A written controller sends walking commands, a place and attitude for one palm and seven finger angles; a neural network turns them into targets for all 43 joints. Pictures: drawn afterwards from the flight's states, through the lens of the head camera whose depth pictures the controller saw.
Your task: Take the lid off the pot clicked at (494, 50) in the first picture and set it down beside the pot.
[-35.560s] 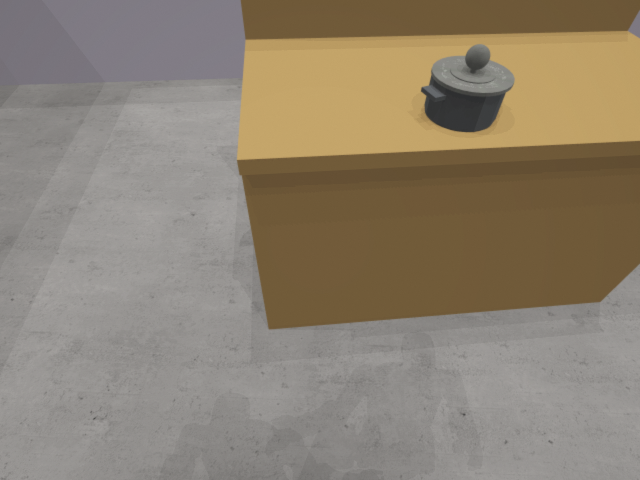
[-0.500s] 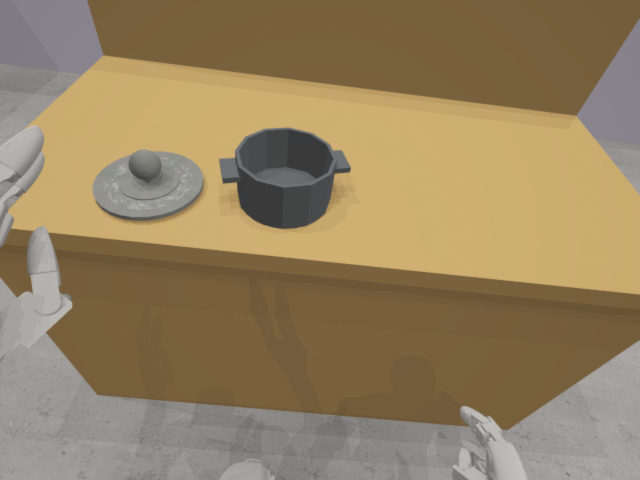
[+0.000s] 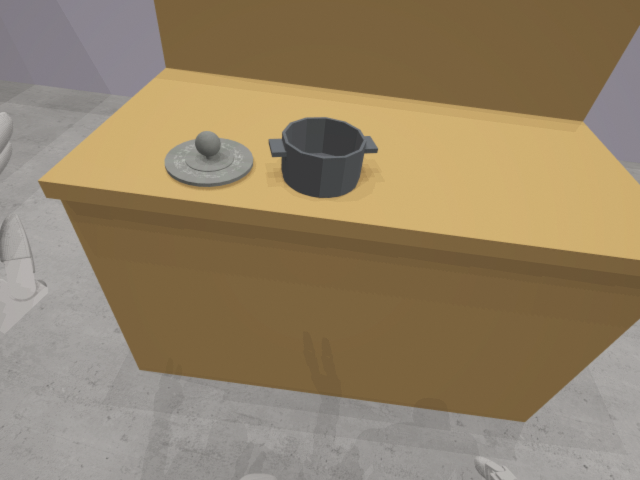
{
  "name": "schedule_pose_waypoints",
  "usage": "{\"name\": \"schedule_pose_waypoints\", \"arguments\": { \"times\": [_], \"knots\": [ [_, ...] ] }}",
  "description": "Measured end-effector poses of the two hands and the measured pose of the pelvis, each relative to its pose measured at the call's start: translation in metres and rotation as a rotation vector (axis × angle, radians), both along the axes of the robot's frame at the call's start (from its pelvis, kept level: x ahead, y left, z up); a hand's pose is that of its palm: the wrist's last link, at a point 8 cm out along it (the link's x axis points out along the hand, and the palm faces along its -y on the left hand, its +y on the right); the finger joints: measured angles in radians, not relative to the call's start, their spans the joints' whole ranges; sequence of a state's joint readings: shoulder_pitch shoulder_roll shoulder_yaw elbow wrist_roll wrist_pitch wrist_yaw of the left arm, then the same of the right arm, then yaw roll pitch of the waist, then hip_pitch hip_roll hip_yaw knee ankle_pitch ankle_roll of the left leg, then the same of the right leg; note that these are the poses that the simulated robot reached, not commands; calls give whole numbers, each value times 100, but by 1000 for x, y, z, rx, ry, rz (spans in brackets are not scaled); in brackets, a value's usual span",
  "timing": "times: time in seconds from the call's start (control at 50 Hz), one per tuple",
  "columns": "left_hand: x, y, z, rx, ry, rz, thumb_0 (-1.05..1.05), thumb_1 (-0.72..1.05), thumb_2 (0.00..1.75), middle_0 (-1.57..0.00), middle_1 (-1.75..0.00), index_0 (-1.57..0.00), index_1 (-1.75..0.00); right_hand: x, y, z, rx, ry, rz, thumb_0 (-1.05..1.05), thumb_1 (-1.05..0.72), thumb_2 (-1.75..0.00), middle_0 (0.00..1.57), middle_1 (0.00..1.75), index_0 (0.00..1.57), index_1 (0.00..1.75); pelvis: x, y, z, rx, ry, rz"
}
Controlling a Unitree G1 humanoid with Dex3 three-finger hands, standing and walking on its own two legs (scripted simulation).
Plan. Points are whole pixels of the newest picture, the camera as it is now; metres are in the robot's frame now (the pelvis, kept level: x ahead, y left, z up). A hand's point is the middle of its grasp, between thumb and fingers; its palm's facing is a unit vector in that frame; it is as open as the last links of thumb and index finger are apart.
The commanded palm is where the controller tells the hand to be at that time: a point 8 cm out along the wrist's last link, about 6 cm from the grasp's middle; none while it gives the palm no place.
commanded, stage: stop stepping back and stand still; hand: left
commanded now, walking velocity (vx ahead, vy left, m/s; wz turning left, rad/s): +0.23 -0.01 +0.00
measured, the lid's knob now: (208, 143) +0.70 +0.28 +0.07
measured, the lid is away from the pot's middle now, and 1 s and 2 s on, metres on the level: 0.23 0.23 0.23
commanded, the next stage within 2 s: let the arm hang, fingers relaxed in 1.32 s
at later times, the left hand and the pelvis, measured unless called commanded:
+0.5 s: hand out of the picture +0.16 +0.28 +0.21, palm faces +0.44 -0.79 -0.42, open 7.4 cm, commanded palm none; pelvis -0.04 +0.03 +0.00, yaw +2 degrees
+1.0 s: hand out of the picture +0.05 +0.20 -0.16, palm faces +0.07 -0.98 -0.20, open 7.1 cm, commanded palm none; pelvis +0.02 +0.01 +0.01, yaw +3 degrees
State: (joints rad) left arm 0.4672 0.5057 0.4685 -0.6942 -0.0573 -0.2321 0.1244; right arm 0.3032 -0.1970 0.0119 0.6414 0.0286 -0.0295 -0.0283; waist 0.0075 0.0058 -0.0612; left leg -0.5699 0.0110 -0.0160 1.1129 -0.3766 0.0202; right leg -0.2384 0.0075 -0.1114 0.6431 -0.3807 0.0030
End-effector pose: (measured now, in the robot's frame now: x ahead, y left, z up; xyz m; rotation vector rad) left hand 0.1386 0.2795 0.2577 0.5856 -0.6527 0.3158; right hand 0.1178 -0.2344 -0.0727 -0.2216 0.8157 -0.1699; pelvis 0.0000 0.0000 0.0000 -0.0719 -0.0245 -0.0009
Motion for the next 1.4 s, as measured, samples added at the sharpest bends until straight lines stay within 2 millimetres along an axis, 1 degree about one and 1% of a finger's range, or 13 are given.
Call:
{"name": "schedule_pose_waypoints", "arguments": {
  "times": [0.1,0.2,0.38,0.46,0.52,0.6,0.66,0.7,0.74,0.84,0.98,1.12,1.4],
  "knots": [
    [-1,27,-23,-170,-18,34,1,89,90,-21,-30,-21,-30,-12,4,14,-41,-44,-27,1,-90,-90,20,30,21,30,-15,11,-2,19,22,-6],
    [-4,21,-43,-159,57,-34,1,89,90,-21,-30,-21,-30,-19,17,27,-41,-176,-60,1,-90,-90,20,30,21,30,-35,20,-7,62,12,-50],
    [-32,22,1,2,68,-14,2,89,90,-22,-30,-22,-30,-47,39,19,30,-60,3,1,-90,-90,20,30,21,30,-40,23,15,-2,28,-15],
    [-30,30,-7,4,60,39,1,89,90,-21,-30,-22,-30,-45,33,-1,27,-34,13,1,-90,-90,20,30,21,30,-44,23,1,-6,21,-7],
    [-5,44,-65,-127,244,88,0,90,90,-21,-30,-21,-30,-43,24,-17,20,1,31,1,-90,-90,20,30,21,30,-43,29,-8,-9,33,54],
    [22,49,-223,-430,797,183,0,91,90,-20,-30,-20,-30,-53,14,-40,-7,80,21,1,-90,-90,20,30,21,30,-39,33,-22,46,35,66],
    [-1,10,-329,-567,1268,192,1,91,90,-19,-30,-19,-30,-77,8,-44,-13,163,-29,1,-90,-90,20,30,21,30,-35,26,-17,98,35,58],
    [-31,-25,-372,-615,1525,158,1,92,90,-19,-30,-19,-30,-96,3,-43,-20,245,-59,1,-90,-90,20,30,21,30,-31,21,-10,109,40,49],
    [-67,-60,-395,-661,1714,118,2,92,90,-19,-30,-19,-30,-113,-4,-42,-27,340,-82,1,-90,-90,20,30,21,30,-25,16,-4,101,41,37],
    [-83,-58,-399,-747,1674,231,-9,101,90,-21,-30,-21,-30,-138,-15,-46,-22,556,-100,1,-90,-90,20,30,20,30,-9,2,-2,69,56,75],
    [-101,-37,-393,-701,1839,354,-4,96,90,-21,-30,-21,-30,-125,9,-40,35,580,-143,1,-91,-90,20,30,20,30,16,6,13,54,62,61],
    [-86,-31,-382,-674,1852,387,0,92,90,-20,-30,-20,-30,-100,36,-50,107,582,-124,1,-92,-90,20,30,20,30,31,8,18,55,50,48],
    [-57,-46,-385,-690,1820,343,0,93,90,-20,-30,-20,-30,-77,27,-50,94,553,-144,1,-92,-90,20,30,20,30,45,8,18,56,29,37]
  ]
}}
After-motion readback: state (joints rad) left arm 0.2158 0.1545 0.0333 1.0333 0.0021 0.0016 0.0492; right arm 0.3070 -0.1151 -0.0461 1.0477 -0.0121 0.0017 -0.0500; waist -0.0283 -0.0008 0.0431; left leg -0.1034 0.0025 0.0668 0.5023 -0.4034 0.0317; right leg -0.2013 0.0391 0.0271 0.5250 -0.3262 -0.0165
